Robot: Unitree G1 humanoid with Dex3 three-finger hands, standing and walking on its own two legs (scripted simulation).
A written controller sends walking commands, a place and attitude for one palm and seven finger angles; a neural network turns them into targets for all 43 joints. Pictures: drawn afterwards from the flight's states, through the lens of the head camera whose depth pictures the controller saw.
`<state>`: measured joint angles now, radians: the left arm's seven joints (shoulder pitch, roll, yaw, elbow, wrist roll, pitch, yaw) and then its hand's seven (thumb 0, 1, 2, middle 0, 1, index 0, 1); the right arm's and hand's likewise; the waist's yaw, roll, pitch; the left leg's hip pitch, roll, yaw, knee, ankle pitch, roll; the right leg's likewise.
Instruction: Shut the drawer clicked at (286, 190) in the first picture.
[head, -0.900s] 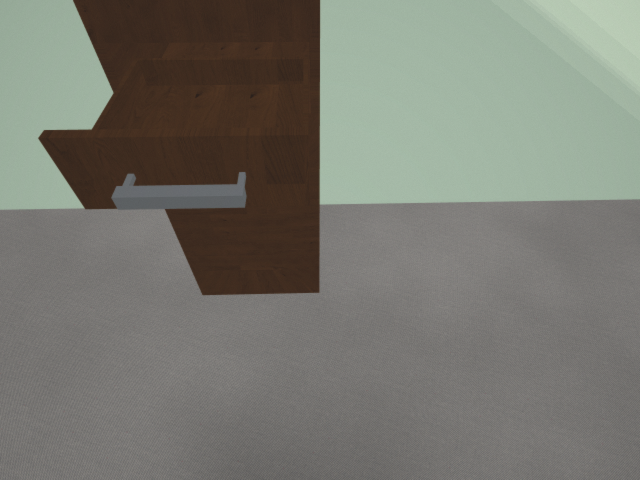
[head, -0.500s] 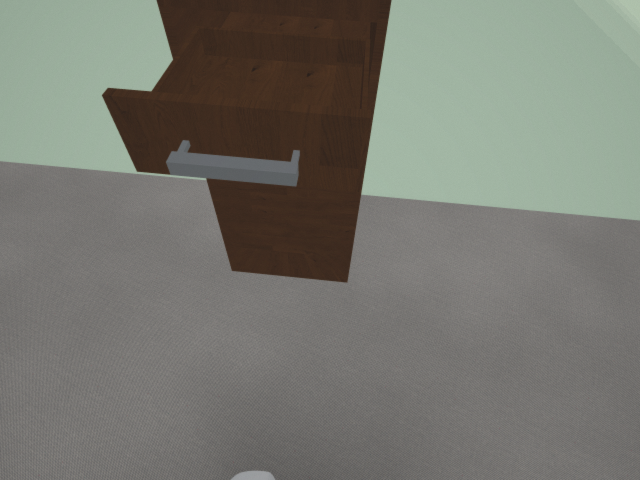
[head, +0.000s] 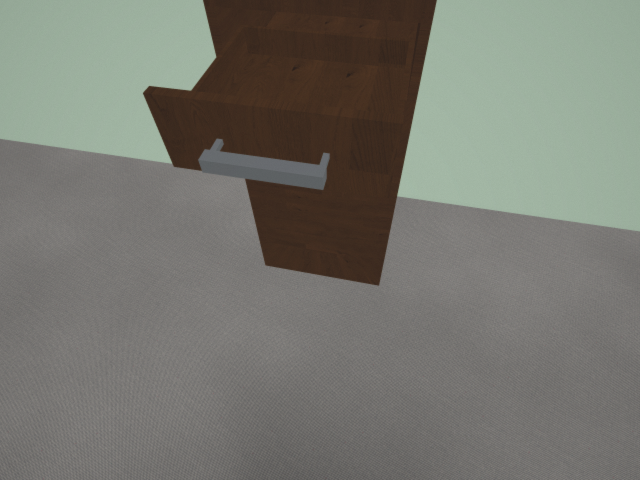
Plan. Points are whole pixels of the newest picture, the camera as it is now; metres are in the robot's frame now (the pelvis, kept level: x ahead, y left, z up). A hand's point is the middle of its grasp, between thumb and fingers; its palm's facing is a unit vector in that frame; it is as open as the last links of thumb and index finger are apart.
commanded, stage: stand and wait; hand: left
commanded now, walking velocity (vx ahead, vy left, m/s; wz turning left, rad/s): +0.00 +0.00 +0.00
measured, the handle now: (266, 160) +0.54 +0.12 +0.07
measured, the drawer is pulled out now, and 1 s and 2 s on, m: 0.30 0.30 0.30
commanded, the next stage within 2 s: turn or walk to find it in 0.18 s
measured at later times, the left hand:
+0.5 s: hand out of the picture +0.06 +0.18 -0.18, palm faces +0.13 -0.97 -0.22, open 7.4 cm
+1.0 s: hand out of the picture +0.00 +0.15 -0.17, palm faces +0.13 -0.97 -0.21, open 7.4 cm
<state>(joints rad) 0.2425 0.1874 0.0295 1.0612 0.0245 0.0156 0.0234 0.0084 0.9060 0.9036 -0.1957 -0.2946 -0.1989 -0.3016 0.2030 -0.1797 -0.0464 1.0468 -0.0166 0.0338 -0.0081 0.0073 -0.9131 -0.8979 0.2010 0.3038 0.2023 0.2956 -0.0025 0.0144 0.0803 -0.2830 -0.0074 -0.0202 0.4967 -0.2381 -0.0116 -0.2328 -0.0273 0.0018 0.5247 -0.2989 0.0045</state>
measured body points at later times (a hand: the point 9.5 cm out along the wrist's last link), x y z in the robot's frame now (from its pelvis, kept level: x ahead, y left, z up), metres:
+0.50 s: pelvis +0.02 -0.01 -0.01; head +0.05 -0.01 +0.44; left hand +0.05 +0.23 -0.16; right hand +0.04 -0.25 -0.16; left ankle +0.03 +0.12 -0.74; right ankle -0.01 -0.12 -0.74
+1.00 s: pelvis +0.02 -0.03 +0.01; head +0.05 -0.03 +0.45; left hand +0.00 +0.20 -0.15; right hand +0.07 -0.26 -0.15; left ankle +0.03 +0.12 -0.74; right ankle -0.01 -0.13 -0.74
